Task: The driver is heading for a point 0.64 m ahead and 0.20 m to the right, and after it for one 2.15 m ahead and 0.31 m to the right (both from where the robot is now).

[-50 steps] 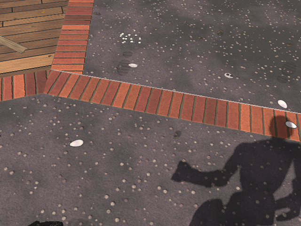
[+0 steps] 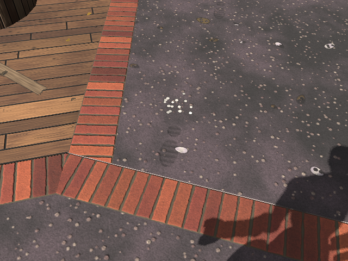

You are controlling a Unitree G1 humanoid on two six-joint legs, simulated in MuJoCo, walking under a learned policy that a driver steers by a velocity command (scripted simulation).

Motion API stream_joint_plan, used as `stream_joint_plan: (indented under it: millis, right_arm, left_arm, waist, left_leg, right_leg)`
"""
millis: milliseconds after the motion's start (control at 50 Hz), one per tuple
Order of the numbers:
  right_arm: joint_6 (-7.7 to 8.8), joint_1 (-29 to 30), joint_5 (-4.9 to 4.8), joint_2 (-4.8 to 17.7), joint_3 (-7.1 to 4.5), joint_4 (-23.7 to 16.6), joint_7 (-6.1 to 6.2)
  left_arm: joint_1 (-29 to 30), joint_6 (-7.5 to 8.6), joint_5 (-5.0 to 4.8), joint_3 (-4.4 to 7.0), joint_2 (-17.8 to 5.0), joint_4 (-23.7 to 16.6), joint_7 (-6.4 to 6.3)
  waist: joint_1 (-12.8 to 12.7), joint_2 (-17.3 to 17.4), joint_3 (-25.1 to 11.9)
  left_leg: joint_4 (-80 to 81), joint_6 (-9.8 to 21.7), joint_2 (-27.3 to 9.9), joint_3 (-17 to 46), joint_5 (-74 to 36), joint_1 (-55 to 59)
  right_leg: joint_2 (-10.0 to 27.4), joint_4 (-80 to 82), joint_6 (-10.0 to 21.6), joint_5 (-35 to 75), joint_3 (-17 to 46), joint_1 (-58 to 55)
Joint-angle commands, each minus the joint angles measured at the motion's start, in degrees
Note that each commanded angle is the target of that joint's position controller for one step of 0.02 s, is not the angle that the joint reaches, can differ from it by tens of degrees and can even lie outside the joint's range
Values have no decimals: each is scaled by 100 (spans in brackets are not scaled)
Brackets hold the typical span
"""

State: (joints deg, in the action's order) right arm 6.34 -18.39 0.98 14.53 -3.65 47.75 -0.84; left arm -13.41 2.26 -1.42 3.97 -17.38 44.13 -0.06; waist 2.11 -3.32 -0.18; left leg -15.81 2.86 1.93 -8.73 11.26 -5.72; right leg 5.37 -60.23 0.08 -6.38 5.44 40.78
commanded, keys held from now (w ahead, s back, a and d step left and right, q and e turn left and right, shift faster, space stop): w+e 0.76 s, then w+q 0.24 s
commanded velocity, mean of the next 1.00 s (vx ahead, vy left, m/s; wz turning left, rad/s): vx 0.50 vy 0.00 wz -0.45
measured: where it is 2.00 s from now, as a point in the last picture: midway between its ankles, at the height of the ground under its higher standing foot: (224, 144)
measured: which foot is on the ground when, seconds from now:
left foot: down 0.00-0.26, up 0.28-0.74, down 0.76-1.00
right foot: up 0.00-0.26, down 0.28-0.78, up 0.80-1.00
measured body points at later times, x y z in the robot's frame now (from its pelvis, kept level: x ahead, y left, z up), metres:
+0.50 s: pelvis +0.26 -0.09 +0.00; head +0.29 -0.11 +0.45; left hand +0.43 +0.15 -0.11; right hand +0.35 -0.39 -0.10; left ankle +0.36 +0.08 -0.67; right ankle +0.26 -0.15 -0.75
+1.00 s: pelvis +0.53 -0.12 +0.00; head +0.56 -0.13 +0.45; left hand +0.80 +0.02 -0.09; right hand +0.44 -0.39 -0.12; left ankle +0.58 -0.03 -0.75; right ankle +0.50 -0.28 -0.69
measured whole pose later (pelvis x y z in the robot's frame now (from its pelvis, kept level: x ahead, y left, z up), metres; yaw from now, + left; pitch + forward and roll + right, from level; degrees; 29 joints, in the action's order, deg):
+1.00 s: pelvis +0.53 -0.12 +0.00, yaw -27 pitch +2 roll +0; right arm 4.7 -20.2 -0.5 15.0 -3.2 46.2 -1.1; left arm -10.7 4.1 0.3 2.8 -16.2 37.2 0.0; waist 3.5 -2.1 0.5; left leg -20.5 2.6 3.2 2.7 10.0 -12.4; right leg 2.7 -53.5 0.1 -17.5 2.8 32.5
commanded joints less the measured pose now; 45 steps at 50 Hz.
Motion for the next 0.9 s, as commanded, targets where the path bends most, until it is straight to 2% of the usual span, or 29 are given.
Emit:
stream_joint_plan:
  millis: [20, 120, 180, 220, 240, 260, 280, 300, 320, 340, 360, 380, 400, 440, 480, 540, 580, 640, 680, 720, 740, 760, 780, 800, 820, 840, 860, 880, 900]
  right_arm:
    - [92, 467, -7, 737, -151, -340, 81]
    - [-59, 5, -100, 1002, -218, -101, 143]
    - [-193, -82, -176, 1113, -254, -12, 152]
    - [-258, 36, -205, 1292, -298, -49, 188]
    - [-301, 88, -215, 1371, -320, -70, 213]
    - [-333, 193, -245, 1378, -311, -100, 235]
    - [-288, 142, -170, 1210, -237, -206, 249]
    - [-118, -402, 31, 287, 44, -535, 148]
    - [134, 140, -163, 743, -6, -611, 52]
    - [227, 695, -360, 974, -77, -803, 11]
    - [268, 771, -292, 892, -38, -822, 39]
    - [252, 758, -150, 899, -67, -753, 85]
    - [176, 621, -98, 953, -114, -730, 87]
    - [30, 513, -37, 847, -119, -742, 83]
    - [-49, 732, 18, 698, -75, -821, 112]
    - [-53, 1433, 7, 533, 5, -996, 103]
    - [-20, 1834, -41, 478, 40, -1087, 52]
    - [46, 2197, -122, 606, 10, -1228, -18]
    - [99, 2198, -133, 760, -53, -1265, -56]
    - [155, 1892, -153, 877, -128, -1218, -59]
    - [183, 1442, -137, 948, -193, -1103, -33]
    - [212, 780, -49, 1148, -279, -1019, 8]
    - [204, -67, 77, 1582, -374, -910, 39]
    - [135, -501, -26, 1565, -408, -603, -43]
    - [113, -300, -146, 1082, -279, -672, -62]
    - [51, -27, -144, 851, -202, -711, -54]
    - [-2, 240, -103, 777, -148, -736, -58]
    - [-23, 380, -78, 685, -100, -744, -58]
    - [-28, 432, -59, 659, -72, -751, -59]
  left_arm:
    - [5, 46, 20, 6, -67, -353, 75]
    - [1040, 64, 29, -81, 59, -839, 278]
    - [1294, 57, 13, -66, 1, -1117, 381]
    - [1045, 26, 18, 22, -165, -1183, 401]
    - [576, 6, 13, 119, -334, -1109, 389]
    - [-295, 0, 6, 286, -610, -904, 338]
    - [-1215, -53, 16, 495, -1093, -689, 211]
    - [-1000, -10, 2, 560, -1728, -738, 163]
    - [-1261, 75, 48, 428, -1290, -888, 183]
    - [-1083, 138, 91, 332, -963, -818, 203]
    - [-717, 164, 45, 279, -794, -853, 201]
    - [-300, 161, 57, 226, -629, -946, 193]
    - [-65, 165, 116, 170, -490, -1053, 175]
    - [14, 198, 110, 182, -554, -1066, 143]
    - [-117, 213, 87, 211, -679, -990, 71]
    - [-373, 165, 40, 234, -754, -867, -25]
    - [-523, 129, 18, 240, -775, -801, -54]
    - [-757, 94, -17, 254, -809, -681, -62]
    - [-791, 60, -26, 247, -760, -645, -84]
    - [-671, 22, -7, 258, -757, -663, -102]
    - [-570, 7, 0, 223, -648, -702, -101]
    - [-501, 24, 38, 125, -377, -783, -80]
    - [-986, 64, 49, 0, 4, -869, -83]
    - [-1510, 111, -61, -41, -68, -822, -100]
    - [-1224, 124, -92, 50, -531, -722, -89]
    - [-623, 127, -28, 67, -644, -811, -70]
    - [-229, 162, 79, 55, -592, -932, -55]
    - [-57, 199, 153, 67, -528, -982, -40]
    - [-81, 224, 155, 53, -426, -993, -22]
  waist:
    - [-185, 626, 249]
    - [233, 493, 574]
    - [225, 575, 589]
    - [-28, 824, 256]
    - [-318, 921, -57]
    - [-822, 825, -512]
    - [-1215, 295, -1033]
    - [-443, -1226, -1433]
    - [-893, -612, -2239]
    - [-933, -313, -1423]
    - [-657, 133, -890]
    - [-403, 335, -577]
    - [-199, 262, -475]
    - [-51, 235, -379]
    - [-65, 227, -230]
    - [-317, 34, -69]
    - [-491, -110, -42]
    - [-628, -210, -9]
    - [-577, -274, -25]
    - [-377, -469, -68]
    - [-125, -479, -235]
    - [199, -278, -799]
    - [232, 812, -1705]
    - [111, 2270, -1934]
    - [214, 1536, -1158]
    - [242, 1022, -545]
    - [122, 742, -136]
    - [1, 708, 50]
    - [-110, 811, 77]
  left_leg:
    - [812, 744, -1553, 486, -1723, -111]
    - [687, 666, -1810, 131, -1722, 633]
    - [279, 538, -1944, -51, -2423, 1135]
    - [-437, 404, -1905, -253, -4323, 1214]
    - [-1167, 337, -1844, -341, -5192, 1172]
    - [-2329, 181, -1643, -483, -5295, 767]
    - [-4037, -82, -1390, -465, -3696, -629]
    - [-6075, -421, -181, 42, 1961, -3285]
    - [-6695, -330, -75, 1410, 2240, -3866]
    - [-6561, -205, -344, 1459, 1681, -4300]
    - [-6027, -139, -596, 1419, 1165, -4110]
    - [-5546, -175, -769, 1384, 907, -3728]
    - [-5285, -212, -888, 1423, 736, -3320]
    - [-4881, -382, -874, 1327, 572, -3025]
    - [-4314, -558, -796, 1222, 200, -3017]
    - [-2964, -658, -579, 1170, -908, -2931]
    - [-2162, -646, -384, 1146, -1459, -2647]
    - [-1611, -582, -234, 1242, -1535, -2437]
    - [-1309, -475, -187, 1351, -1215, -2306]
    - [-1142, -309, -158, 1321, -747, -1873]
    - [-881, -175, -139, 1216, -783, -1237]
    - [-960, 104, -634, 1580, -744, -39]
    - [-934, 802, -1852, 3274, -297, 1970]
    - [-277, 1404, -2540, 5447, 1157, 2614]
    - [-44, 1280, -2345, 5275, 1990, 2083]
    - [-25, 1103, -2080, 4446, 1766, 1401]
    - [95, 1066, -1825, 3887, 1158, 699]
    - [217, 1052, -1618, 3544, 571, 230]
    - [312, 1036, -1445, 3306, 105, -85]
  right_leg:
    - [128, 763, 11, 887, 78, 81]
    - [95, 1881, 187, 926, -434, 285]
    - [-32, 2183, 384, 230, -742, 234]
    - [-406, 2239, 601, -357, -1115, -527]
    - [-664, 2276, 740, -582, -1270, -1196]
    - [-935, 2699, 945, -257, -1312, -2460]
    - [-467, 2901, 1256, -45, -343, -4275]
    - [1045, 3395, 2273, -677, 2936, -6103]
    - [1446, 4215, 2522, -1145, 4282, -6430]
    - [1264, 4289, 2180, -714, 3395, -5943]
    - [989, 4263, 1952, -173, 2610, -5055]
    - [762, 4314, 1788, 410, 2079, -4257]
    - [597, 4445, 1730, 832, 1763, -3731]
    - [469, 4636, 1774, 1293, 1524, -3185]
    - [318, 4713, 1754, 1555, 1180, -2821]
    - [12, 4654, 1484, 1180, 877, -2649]
    - [-81, 4567, 1324, 723, 884, -2607]
    - [83, 4336, 1251, 319, 1293, -2852]
    - [206, 4040, 1185, 135, 1666, -3179]
    - [248, 3711, 1086, 256, 1939, -3318]
    - [62, 3345, 961, 476, 1888, -3250]
    - [-232, 2339, 762, 462, 1592, -2878]
    - [-880, 498, 359, -760, 805, -1432]
    - [-1076, -828, 162, -2741, 502, -62]
    - [-801, -1373, 133, -2449, 702, 443]
    - [-599, -1461, 130, -2019, 468, 513]
    - [-401, -1180, 142, -1687, 208, 432]
    - [-210, -782, 148, -1418, 138, 230]
    - [-133, -492, 133, -1292, 71, -65]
